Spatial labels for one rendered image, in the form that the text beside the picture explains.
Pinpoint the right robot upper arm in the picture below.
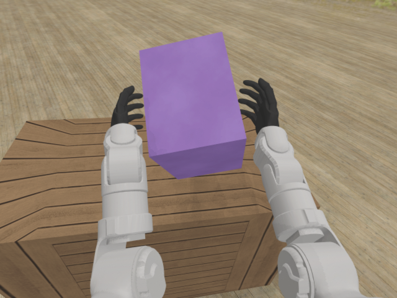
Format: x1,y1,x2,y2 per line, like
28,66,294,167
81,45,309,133
277,242,382,298

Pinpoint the right robot hand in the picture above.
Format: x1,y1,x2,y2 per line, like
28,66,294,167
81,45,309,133
238,78,279,134

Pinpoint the left robot upper arm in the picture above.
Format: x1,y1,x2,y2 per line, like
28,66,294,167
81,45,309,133
91,246,166,298

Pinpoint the left robot hand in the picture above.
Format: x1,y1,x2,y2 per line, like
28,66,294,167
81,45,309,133
110,86,144,130

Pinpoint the pedestal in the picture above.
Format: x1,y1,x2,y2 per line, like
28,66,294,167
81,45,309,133
0,112,320,298

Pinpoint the left robot forearm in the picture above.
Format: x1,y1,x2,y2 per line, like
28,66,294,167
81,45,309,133
91,124,153,279

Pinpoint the right robot forearm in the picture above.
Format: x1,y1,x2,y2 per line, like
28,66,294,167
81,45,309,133
253,126,359,283

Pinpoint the carton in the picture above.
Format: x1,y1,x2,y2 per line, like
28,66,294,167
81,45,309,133
139,32,247,179

